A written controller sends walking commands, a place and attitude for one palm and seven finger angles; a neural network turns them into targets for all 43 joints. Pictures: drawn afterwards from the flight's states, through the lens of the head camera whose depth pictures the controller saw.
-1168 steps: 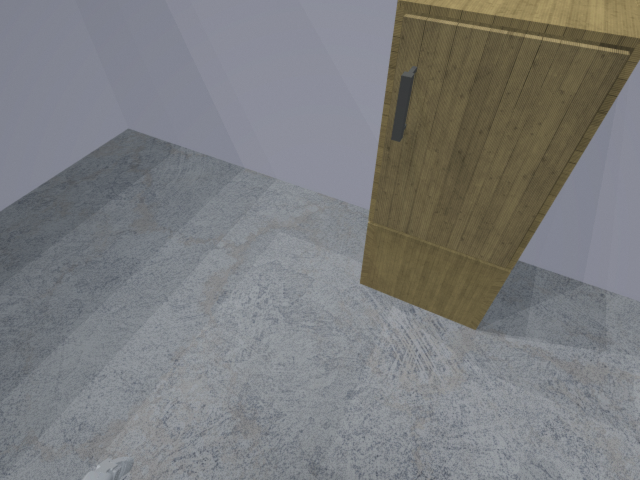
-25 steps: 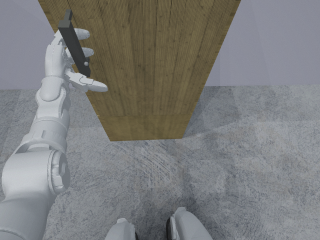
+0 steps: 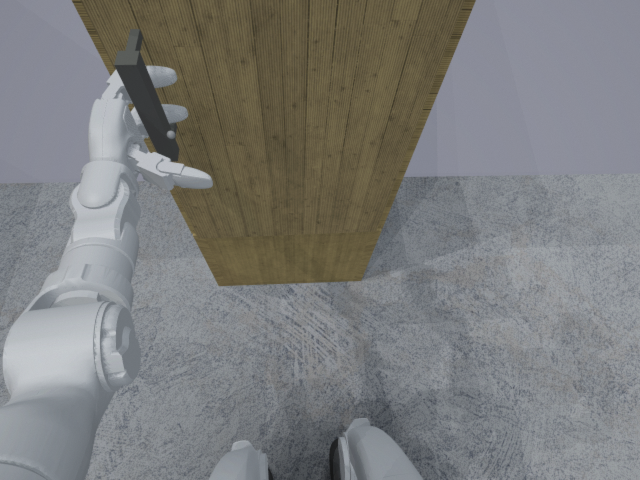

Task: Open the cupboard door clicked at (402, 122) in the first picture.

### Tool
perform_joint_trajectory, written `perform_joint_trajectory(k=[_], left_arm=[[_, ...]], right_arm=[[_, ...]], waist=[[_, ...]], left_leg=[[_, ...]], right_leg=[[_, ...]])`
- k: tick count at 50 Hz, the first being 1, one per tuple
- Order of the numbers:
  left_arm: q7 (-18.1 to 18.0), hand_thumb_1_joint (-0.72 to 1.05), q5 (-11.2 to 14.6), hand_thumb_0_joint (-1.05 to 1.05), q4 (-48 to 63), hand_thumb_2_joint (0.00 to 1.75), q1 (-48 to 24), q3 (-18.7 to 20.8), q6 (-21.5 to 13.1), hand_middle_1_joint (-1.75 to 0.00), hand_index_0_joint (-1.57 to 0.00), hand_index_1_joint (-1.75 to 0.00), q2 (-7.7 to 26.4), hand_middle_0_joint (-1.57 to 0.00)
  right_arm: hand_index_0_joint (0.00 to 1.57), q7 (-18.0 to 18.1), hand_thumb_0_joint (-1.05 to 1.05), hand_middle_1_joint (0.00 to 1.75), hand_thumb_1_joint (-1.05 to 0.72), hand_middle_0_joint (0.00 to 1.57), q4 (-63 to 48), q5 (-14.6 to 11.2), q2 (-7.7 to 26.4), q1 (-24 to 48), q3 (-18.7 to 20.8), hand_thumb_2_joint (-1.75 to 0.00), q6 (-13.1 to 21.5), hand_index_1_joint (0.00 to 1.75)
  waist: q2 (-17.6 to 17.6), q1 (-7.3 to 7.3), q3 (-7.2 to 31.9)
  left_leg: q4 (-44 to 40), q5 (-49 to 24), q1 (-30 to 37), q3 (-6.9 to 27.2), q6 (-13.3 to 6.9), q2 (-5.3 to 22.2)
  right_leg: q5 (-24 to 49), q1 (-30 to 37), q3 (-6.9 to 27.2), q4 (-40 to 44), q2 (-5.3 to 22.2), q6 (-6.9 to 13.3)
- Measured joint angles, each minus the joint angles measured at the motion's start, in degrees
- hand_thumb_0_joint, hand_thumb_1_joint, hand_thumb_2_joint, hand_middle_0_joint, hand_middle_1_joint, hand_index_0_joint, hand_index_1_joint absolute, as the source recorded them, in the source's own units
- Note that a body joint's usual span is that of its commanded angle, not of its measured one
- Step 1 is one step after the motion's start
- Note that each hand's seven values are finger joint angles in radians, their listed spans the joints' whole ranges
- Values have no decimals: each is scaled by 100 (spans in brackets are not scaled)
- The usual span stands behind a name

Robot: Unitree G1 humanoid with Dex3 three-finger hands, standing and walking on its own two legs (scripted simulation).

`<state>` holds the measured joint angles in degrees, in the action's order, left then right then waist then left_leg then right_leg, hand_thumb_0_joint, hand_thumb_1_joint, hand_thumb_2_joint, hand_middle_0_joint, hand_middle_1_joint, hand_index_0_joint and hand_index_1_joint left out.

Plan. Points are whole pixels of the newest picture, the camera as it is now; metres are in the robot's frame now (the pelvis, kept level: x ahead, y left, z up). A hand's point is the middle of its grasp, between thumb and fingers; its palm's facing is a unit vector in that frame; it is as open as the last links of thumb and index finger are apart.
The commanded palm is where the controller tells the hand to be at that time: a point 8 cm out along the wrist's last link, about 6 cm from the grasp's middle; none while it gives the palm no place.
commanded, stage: close the thumb around the handle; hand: left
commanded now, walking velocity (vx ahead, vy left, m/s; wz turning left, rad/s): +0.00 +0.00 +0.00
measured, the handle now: (154, 101) +0.57 +0.15 +0.09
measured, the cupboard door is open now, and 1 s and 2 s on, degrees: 1 3 44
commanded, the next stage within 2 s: pull the door open along its arc in 0.68 s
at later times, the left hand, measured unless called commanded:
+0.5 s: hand (169, 135) +0.52 +0.13 +0.08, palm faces -0.05 -1.00 -0.02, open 7.2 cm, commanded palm +0.50 +0.18 +0.08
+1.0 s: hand (170, 143) +0.50 +0.13 +0.08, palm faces -0.05 -1.00 -0.02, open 5.7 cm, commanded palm +0.46 +0.18 +0.08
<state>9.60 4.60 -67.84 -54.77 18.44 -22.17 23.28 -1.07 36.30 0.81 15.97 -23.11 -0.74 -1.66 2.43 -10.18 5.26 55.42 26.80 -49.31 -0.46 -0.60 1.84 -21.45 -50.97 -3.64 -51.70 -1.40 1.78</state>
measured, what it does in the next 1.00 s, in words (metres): stands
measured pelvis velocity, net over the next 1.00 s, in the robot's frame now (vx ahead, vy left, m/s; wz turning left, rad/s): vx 0.01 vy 0.00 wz -0.02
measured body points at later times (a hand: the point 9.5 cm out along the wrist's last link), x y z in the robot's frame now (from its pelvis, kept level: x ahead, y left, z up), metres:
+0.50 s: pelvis +0.00 +0.01 +0.00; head +0.12 +0.01 +0.43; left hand +0.51 +0.19 +0.09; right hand -0.01 -0.25 -0.12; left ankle -0.01 +0.11 -0.68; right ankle +0.02 -0.10 -0.68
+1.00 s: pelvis +0.01 +0.00 +0.00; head +0.12 +0.00 +0.44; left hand +0.50 +0.19 +0.09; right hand +0.00 -0.26 -0.12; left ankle -0.01 +0.11 -0.68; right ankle +0.02 -0.10 -0.68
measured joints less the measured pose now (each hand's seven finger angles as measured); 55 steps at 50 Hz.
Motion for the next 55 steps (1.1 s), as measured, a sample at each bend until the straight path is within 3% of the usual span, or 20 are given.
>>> perform_joint_trajectory(k=[5, 10, 30, 40, 45, 55], left_arm=[[15, -45, 9, -1, -6, 32, 24, 12, -22, -121, -29, -120, -15, -30], [-10, -29, 4, -1, 2, 39, 18, -18, -11, -122, -30, -122, -26, -31], [-101, 71, -8, 1, -63, 82, -50, -88, -38, -133, -37, -133, -73, -38], [-238, 74, 34, 1, 24, 82, 9, -156, -26, -135, -35, -134, -144, -36], [-131, 74, -20, 1, 104, 81, 148, -5, -32, -135, -35, -135, -121, -36], [10, 73, 288, 1, 1370, 75, 1497, -172, 58, -135, -36, -135, -569, -37]], right_arm=[[20, 0, 0, 30, -91, 20, -17, 2, -17, 25, -19, -90, 3, 30], [20, 0, 0, 30, -91, 20, -19, 6, -42, 26, -27, -90, 10, 30], [20, -18, 0, 30, -91, 20, 56, 34, -56, -39, -26, -90, 5, 30], [20, -42, 0, 30, -91, 20, 74, 50, -49, -51, 8, -90, -3, 30], [20, -34, 0, 30, -91, 20, 22, 29, -50, -24, -14, -90, -54, 30], [20, -64, 0, 30, -91, 20, -228, -112, -95, -59, 55, -90, -169, 30]], waist=[[3, 6, 21], [23, 6, 26], [34, 10, 38], [46, 34, 66], [41, 29, 67], [44, 238, 195]], left_leg=[[8, 4, -8, -13, -9, -4], [37, 16, -36, -10, -19, -14], [82, 43, -61, 1, -47, -45], [74, 41, -65, 2, -41, -51], [27, 45, 15, -40, -38, -25], [-369, -9, 566, -173, -24, 13]], right_leg=[[0, -12, 14, -8, 3, -11], [-9, -33, 13, -29, 13, -22], [-35, -41, 10, -57, 40, -53], [-41, -50, 11, -62, 44, -50], [-33, 1, 53, -31, 14, -41], [17, 457, 189, 267, -42, -29]])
